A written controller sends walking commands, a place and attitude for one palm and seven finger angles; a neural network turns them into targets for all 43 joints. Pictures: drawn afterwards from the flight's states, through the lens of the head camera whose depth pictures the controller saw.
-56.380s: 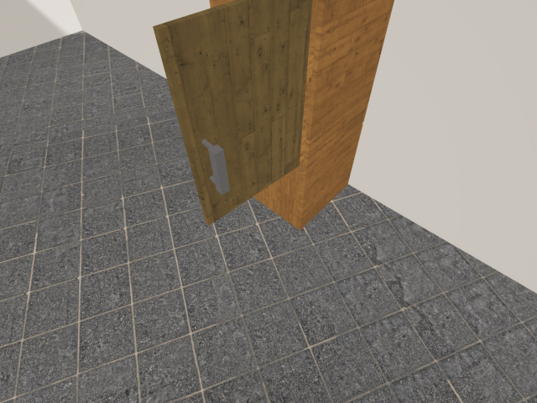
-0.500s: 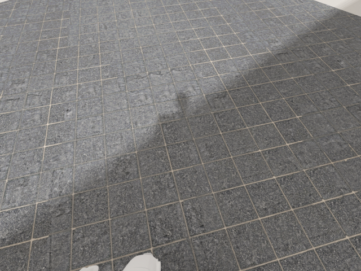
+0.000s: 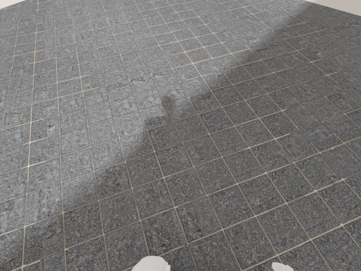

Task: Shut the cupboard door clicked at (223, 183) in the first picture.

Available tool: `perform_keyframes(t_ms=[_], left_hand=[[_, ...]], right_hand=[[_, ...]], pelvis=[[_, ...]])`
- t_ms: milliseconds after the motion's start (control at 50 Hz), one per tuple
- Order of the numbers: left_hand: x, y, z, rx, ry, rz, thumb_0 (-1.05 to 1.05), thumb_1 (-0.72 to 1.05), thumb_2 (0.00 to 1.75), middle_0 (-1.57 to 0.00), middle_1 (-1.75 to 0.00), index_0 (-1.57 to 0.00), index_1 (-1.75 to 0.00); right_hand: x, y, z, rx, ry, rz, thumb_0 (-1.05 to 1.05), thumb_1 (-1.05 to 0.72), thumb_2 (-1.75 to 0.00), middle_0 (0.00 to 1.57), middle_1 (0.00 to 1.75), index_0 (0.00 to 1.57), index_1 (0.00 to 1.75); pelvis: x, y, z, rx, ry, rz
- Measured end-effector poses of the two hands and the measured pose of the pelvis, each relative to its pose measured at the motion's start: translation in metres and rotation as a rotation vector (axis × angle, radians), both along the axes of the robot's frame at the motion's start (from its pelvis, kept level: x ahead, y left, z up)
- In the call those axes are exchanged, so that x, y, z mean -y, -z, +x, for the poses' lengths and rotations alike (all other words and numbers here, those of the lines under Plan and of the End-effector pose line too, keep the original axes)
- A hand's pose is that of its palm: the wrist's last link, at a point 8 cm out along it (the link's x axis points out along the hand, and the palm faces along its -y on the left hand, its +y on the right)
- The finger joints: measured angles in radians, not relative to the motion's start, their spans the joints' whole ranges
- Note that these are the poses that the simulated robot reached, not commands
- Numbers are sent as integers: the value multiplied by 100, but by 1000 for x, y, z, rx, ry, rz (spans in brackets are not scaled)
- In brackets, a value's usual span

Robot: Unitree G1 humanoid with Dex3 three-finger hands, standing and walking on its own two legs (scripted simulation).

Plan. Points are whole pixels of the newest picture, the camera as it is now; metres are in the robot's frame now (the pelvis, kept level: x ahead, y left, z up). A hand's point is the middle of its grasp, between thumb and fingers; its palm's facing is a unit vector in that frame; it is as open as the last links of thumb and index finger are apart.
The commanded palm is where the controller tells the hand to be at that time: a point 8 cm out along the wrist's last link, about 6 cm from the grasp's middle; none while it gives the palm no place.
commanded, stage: turn to face it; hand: left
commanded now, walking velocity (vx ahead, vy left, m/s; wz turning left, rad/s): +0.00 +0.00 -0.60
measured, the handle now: out of the picture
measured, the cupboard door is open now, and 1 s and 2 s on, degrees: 37 37 37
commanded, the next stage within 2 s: none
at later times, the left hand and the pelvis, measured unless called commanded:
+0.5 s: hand (132, 227) +0.22 +0.17 -0.14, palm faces -0.32 -0.90 -0.29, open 7.4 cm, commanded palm none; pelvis +0.01 +0.00 +0.00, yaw -19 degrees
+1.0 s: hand (145, 235) +0.21 +0.14 -0.17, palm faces -0.54 -0.82 -0.18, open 7.4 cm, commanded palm none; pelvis +0.03 +0.01 +0.01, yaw -36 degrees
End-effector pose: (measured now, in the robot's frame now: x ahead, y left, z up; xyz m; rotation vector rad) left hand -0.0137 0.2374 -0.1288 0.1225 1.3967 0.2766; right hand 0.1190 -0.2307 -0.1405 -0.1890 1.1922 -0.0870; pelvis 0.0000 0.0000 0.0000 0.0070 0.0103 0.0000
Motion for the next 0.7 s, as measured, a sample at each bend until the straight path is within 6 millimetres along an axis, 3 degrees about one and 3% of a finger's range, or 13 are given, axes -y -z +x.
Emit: perform_keyframes(t_ms=[140,200,280,380,480,540,580,700], left_hand=[[-19,3,50,28,132,-14,0,90,90,-20,-30,-20,-30],[-33,12,81,61,185,-18,0,90,90,-20,-30,-20,-30],[-40,4,131,126,279,-11,0,90,90,-20,-30,-20,-30],[-26,-15,192,232,394,-5,0,91,90,-20,-30,-19,-30],[12,-25,236,298,524,5,0,91,90,-20,-30,-19,-30],[38,-23,251,346,594,19,0,91,90,-20,-30,-19,-30],[51,-24,249,341,624,20,0,91,90,-20,-30,-19,-30],[71,-18,228,243,663,-16,0,90,90,-20,-30,-20,-30]], right_hand=[[18,-23,-28,14,121,-81,1,-91,-89,20,30,20,30],[18,-25,-44,35,161,-121,1,-91,-90,20,30,20,30],[14,-33,-77,-5,201,-138,1,-91,-89,20,30,20,30],[13,-33,-121,-75,277,-124,1,-91,-89,20,30,20,30],[22,-18,-160,-116,379,-81,1,-90,-89,20,30,20,30],[33,1,-179,-133,437,-54,1,-90,-89,20,30,20,30],[39,5,-185,-145,471,-54,1,-90,-89,20,30,20,30],[45,-7,-174,-85,524,-54,1,-91,-89,20,30,20,30]], pelvis=[[-11,-6,5,-23,94,5],[-21,0,6,-24,132,-10],[-24,-6,6,-9,182,-23],[-20,-12,6,-4,247,-45],[-6,-6,5,-5,320,-38],[6,7,5,-8,357,-17],[8,7,3,-4,376,-23],[10,-3,4,-3,443,-5]])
